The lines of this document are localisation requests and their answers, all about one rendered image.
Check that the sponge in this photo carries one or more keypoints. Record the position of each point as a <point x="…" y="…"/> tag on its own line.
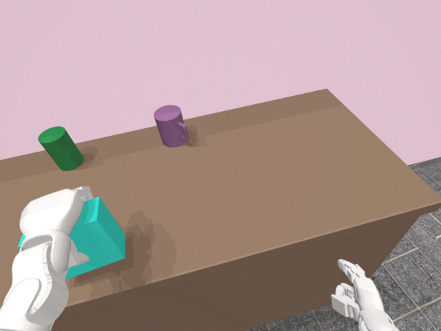
<point x="98" y="236"/>

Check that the left robot hand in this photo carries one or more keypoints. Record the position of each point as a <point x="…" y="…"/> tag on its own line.
<point x="58" y="211"/>

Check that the left robot forearm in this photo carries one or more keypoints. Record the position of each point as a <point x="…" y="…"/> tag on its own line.
<point x="38" y="294"/>

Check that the right robot forearm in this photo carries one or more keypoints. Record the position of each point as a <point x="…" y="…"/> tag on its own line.
<point x="372" y="319"/>

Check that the table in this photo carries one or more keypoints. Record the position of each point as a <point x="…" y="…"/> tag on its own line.
<point x="239" y="227"/>

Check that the right robot hand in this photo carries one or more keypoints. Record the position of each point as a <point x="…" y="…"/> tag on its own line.
<point x="349" y="301"/>

